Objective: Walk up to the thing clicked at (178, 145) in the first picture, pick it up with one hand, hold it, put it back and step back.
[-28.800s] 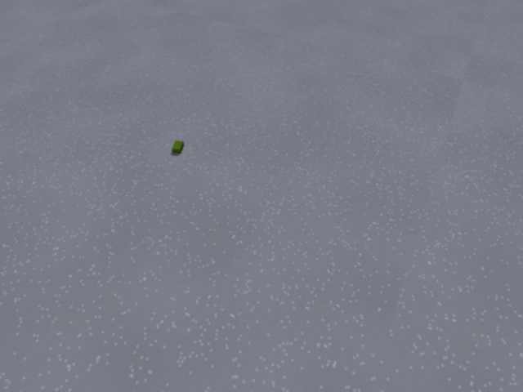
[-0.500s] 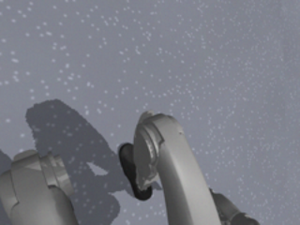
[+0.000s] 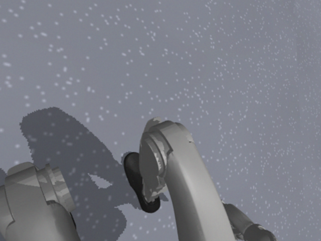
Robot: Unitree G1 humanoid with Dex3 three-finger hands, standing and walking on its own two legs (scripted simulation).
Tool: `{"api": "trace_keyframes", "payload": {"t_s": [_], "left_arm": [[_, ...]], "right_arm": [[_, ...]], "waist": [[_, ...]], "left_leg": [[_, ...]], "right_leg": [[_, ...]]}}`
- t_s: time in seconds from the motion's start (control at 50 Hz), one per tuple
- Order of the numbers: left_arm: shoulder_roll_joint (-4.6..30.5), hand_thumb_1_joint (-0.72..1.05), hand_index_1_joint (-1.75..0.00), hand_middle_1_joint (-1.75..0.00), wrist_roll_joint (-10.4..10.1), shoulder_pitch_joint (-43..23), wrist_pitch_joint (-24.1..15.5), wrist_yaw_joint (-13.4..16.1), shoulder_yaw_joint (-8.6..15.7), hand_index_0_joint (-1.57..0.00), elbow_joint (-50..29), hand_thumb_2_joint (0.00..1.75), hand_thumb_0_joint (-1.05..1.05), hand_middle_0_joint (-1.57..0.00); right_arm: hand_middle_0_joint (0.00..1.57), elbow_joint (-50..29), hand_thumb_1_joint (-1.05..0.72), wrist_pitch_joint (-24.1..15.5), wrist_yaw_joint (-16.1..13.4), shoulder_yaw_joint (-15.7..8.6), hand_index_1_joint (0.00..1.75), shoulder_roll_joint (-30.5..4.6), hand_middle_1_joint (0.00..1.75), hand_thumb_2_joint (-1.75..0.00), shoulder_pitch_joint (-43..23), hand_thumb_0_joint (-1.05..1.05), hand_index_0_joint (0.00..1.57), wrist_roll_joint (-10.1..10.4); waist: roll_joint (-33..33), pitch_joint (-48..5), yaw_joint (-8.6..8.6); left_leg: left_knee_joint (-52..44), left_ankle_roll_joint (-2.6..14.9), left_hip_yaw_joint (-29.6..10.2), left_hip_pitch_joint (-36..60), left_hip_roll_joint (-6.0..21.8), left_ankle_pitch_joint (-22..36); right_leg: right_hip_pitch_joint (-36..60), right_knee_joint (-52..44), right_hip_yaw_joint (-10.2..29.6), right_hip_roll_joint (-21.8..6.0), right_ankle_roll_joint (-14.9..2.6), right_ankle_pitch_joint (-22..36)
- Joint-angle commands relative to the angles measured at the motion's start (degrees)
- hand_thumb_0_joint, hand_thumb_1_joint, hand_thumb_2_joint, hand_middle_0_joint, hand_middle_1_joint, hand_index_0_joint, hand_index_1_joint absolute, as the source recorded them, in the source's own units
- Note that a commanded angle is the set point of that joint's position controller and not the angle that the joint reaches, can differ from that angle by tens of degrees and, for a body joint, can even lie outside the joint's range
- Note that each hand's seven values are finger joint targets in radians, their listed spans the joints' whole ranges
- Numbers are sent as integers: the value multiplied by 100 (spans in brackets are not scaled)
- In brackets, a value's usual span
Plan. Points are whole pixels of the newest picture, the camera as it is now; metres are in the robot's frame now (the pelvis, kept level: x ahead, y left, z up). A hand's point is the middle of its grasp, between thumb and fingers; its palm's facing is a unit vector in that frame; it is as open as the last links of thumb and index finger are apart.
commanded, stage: open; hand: left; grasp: from above
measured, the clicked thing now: out of the picture +0.46 +0.34 -0.28
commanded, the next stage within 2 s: withdraw in 0.84 s
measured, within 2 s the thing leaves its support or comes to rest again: neither
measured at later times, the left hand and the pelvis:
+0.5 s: hand out of the picture +0.44 +0.32 -0.25, palm faces -0.50 -0.07 -0.86, open 10.3 cm; pelvis +0.00 +0.00 +0.00, yaw +0 degrees
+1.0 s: hand out of the picture +0.44 +0.32 -0.25, palm faces -0.49 -0.09 -0.87, open 11.9 cm; pelvis +0.00 +0.00 +0.00, yaw +0 degrees
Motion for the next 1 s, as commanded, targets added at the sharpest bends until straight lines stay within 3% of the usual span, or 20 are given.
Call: {"api": "trace_keyframes", "payload": {"t_s": [0.0, 0.18, 0.2, 0.22, 0.24, 0.28, 0.36, 0.46, 0.48, 0.52, 0.56, 0.64, 0.68, 0.7, 0.76, 0.8, 0.88, 0.92, 0.96, 0.98], "left_arm": [[1277, 30, -33, -35, -135, -1380, -26, 207, 136, -77, -688, 32, 0, -75], [1217, 14, -46, -47, -92, -1442, -37, 262, 24, -64, -685, 45, 0, -62], [1085, 12, -48, -50, -67, -1356, -18, 235, -79, -62, -579, 46, 0, -60], [1248, 12, -49, -51, -92, -1457, -38, 279, 64, -61, -795, 47, 0, -60], [1133, 11, -50, -52, -66, -1353, 3, 274, -44, -60, -628, 47, 0, -58], [1108, 8, -53, -55, -110, -1370, 16, 256, -33, -58, -625, 49, 0, -56], [1221, 2, -57, -58, -141, -1454, 22, 256, 40, -53, -826, 54, 0, -51], [1117, -2, -62, -64, -162, -1397, 37, 201, -23, -49, -783, 58, 0, -47], [1270, -4, -62, -64, -189, -1476, 45, 224, 72, -47, -906, 61, 0, -46], [1174, -5, -64, -66, -191, -1321, 63, 184, 29, -46, -695, 61, 0, -44], [1298, -7, -65, -66, -180, -1353, 57, 212, 135, -44, -824, 64, 0, -43], [1232, -9, -68, -70, -171, -1201, 64, 127, 75, -42, -684, 64, 0, -40], [1340, -10, -69, -70, -199, -1277, 39, 130, 177, -41, -825, 66, 0, -39], [1491, -12, -69, -71, -227, -1335, 15, 146, 243, -40, -923, 67, 0, -39], [1236, -13, -72, -74, -217, -1139, 22, 101, 94, -37, -713, 68, 0, -36], [1283, -14, -73, -75, -233, -1225, -6, 88, 126, -36, -800, 68, 0, -34], [1520, -16, -73, -75, -208, -1271, -44, 93, 233, -35, -999, 71, 0, -34], [1359, -16, -74, -76, -277, -1181, -43, 89, 158, -34, -823, 71, 0, -33], [1499, -20, -72, -72, -221, -1252, -55, 100, 216, -35, -1006, 74, 0, -34], [1605, -20, -71, -72, -221, -1362, -57, 118, 287, -35, -1256, 73, 0, -35]], "right_arm": [[20, 74, -91, 36, -87, -620, 30, -1889, 30, -90, 1110, 0, 20, 16], [20, 97, -91, 35, -105, -596, 30, -1916, 30, -90, 1025, 0, 20, -7], [20, 80, -91, 5, -84, -582, 30, -1893, 30, -90, 1019, 0, 20, 5], [20, 116, -91, 22, -82, -565, 30, -1903, 30, -90, 1055, 0, 20, -29], [20, 76, -90, -1, -75, -591, 30, -1908, 30, -90, 1047, 0, 20, -17], [20, 103, -91, -49, -70, -571, 30, -1900, 30, -90, 945, 0, 20, 10], [20, 95, -91, -96, -49, -601, 30, -1954, 30, -90, 998, 0, 20, 8], [20, 83, -91, -129, 5, -592, 30, -1930, 30, -90, 1012, 0, 20, 16], [20, 121, -90, -122, -12, -603, 30, -1933, 30, -90, 1036, 0, 20, 29], [20, 99, -90, -134, 12, -584, 30, -1931, 30, -90, 995, 0, 20, 31], [20, 90, -90, -83, -2, -578, 30, -1939, 30, -90, 1079, 0, 20, 25], [20, 35, -90, -82, 24, -514, 30, -1888, 30, -90, 1056, 0, 20, 27], [20, 0, -90, -62, 10, -571, 30, -1967, 30, -90, 1109, 0, 20, 33], [20, 32, -90, -48, -11, -569, 30, -1958, 30, -90, 1051, 0, 20, 66], [20, -13, -90, -38, -5, -507, 30, -1879, 30, -90, 1007, 0, 20, 50], [20, 1, -90, -37, -1, -534, 30, -1936, 30, -90, 1087, 0, 20, 44], [20, -15, -90, -18, -47, -553, 30, -1978, 30, -90, 1148, 0, 20, 61], [20, 31, -90, -16, -49, -571, 30, -1909, 30, -90, 1096, 0, 20, 68], [20, -11, -90, 10, -72, -566, 30, -1950, 30, -90, 1162, 0, 20, 68], [20, -18, -90, 16, -98, -621, 30, -2016, 30, -90, 1097, 0, 20, 79]], "waist": [[2886, -3655, -213], [3055, -3556, -261], [3007, -3458, -281], [3052, -3628, -259], [3055, -3561, -275], [2970, -3315, -263], [3133, -3577, -231], [3055, -3488, -301], [3110, -3719, -222], [3117, -3502, -249], [3120, -3678, -228], [3073, -3507, -263], [3116, -3540, -248], [3216, -3651, -158], [3020, -3521, -233], [3008, -3434, -285], [3011, -3663, -205], [3013, -3615, -189], [2997, -3684, -195], [3138, -3808, -116]], "left_leg": [[-1625, 69, 555, 2653, 153, 1483], [-1702, 24, 475, 2778, 189, 1359], [-1630, 44, 520, 2719, 186, 1354], [-1706, 26, 482, 2789, 187, 1486], [-1659, 50, 529, 2780, 177, 1378], [-1647, 30, 513, 2690, 182, 1270], [-1705, -2, 463, 2919, 203, 1426], [-1664, 29, 502, 2802, 202, 1391], [-1681, 27, 502, 2893, 202, 1490], [-1655, -1, 487, 2844, 200, 1479], [-1690, -7, 463, 2910, 199, 1632], [-1594, 2, 509, 2812, 195, 1698], [-1674, -10, 463, 2887, 194, 1638], [-1714, -15, 473, 2906, 203, 1571], [-1588, -1, 481, 2798, 202, 1634], [-1600, 22, 514, 2739, 183, 1521], [-1595, 37, 537, 2756, 192, 1542], [-1627, 28, 543, 2705, 204, 1446], [-1594, 46, 539, 2705, 194, 1504], [-1634, 18, 534, 2833, 188, 1540]], "right_leg": [[2184, -1036, -620, 258, -488, 1202], [1979, -972, -665, 250, -505, 1109], [2010, -948, -631, 248, -485, 1155], [2083, -965, -681, 264, -490, 1231], [2080, -943, -617, 255, -482, 1193], [1882, -962, -661, 237, -489, 1051], [1983, -936, -651, 228, -491, 1182], [2035, -952, -636, 242, -472, 1186], [2142, -974, -633, 255, -472, 1272], [2003, -916, -653, 220, -486, 1221], [2106, -947, -674, 237, -498, 1333], [2173, -915, -643, 224, -490, 1373], [2089, -930, -669, 223, -502, 1298], [2156, -959, -650, 234, -519, 1234], [2146, -934, -656, 240, -505, 1304], [2117, -975, -656, 227, -486, 1232], [2289, -1043, -621, 252, -504, 1221], [2273, -1016, -602, 267, -507, 1143], [2286, -1044, -619, 266, -508, 1201], [2225, -1047, -634, 250, -532, 1201]]}}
